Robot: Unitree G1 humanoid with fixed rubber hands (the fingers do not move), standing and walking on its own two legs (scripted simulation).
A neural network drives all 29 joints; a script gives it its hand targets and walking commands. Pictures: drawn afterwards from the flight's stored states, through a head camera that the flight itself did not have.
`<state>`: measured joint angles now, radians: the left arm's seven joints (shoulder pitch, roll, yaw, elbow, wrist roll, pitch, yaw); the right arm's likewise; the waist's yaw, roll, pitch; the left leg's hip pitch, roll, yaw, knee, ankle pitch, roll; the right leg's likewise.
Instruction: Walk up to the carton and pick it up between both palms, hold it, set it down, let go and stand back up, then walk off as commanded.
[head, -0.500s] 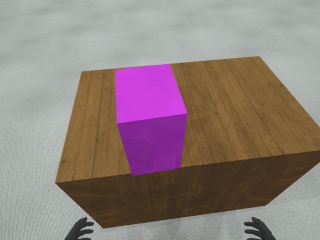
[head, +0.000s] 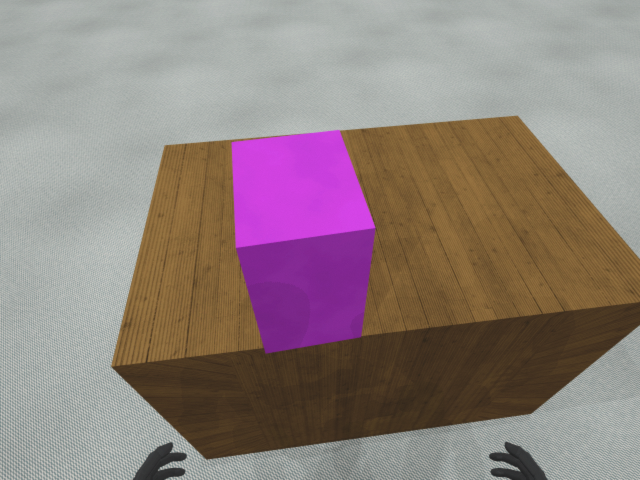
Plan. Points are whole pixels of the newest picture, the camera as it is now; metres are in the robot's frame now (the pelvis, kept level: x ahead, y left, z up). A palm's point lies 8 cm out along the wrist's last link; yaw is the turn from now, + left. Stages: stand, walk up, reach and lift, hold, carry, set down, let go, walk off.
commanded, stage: stand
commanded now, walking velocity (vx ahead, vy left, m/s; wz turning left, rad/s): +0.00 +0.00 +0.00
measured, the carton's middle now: (300, 246) +0.44 +0.06 +0.01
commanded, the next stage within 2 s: walk up in 0.90 s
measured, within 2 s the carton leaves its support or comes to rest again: neither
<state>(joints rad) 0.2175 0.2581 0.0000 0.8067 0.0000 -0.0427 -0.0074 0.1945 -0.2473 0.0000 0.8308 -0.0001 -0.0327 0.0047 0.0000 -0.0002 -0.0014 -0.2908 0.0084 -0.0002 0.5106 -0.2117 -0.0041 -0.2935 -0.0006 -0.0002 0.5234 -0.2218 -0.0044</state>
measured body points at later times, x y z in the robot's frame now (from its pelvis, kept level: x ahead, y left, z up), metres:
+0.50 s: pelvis +0.00 +0.00 +0.00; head +0.00 +0.00 +0.45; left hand +0.11 +0.26 -0.12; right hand +0.12 -0.25 -0.12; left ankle +0.04 +0.13 -0.73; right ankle +0.04 -0.12 -0.73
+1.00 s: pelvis +0.00 +0.00 +0.00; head -0.01 +0.00 +0.45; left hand +0.11 +0.26 -0.12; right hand +0.11 -0.25 -0.12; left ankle +0.04 +0.13 -0.73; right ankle +0.04 -0.12 -0.73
